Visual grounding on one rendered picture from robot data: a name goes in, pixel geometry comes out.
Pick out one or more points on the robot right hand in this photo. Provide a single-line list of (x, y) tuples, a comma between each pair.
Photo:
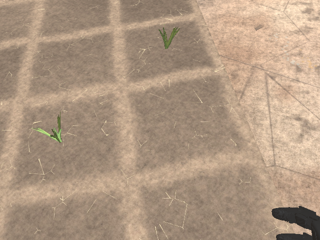
[(301, 216)]

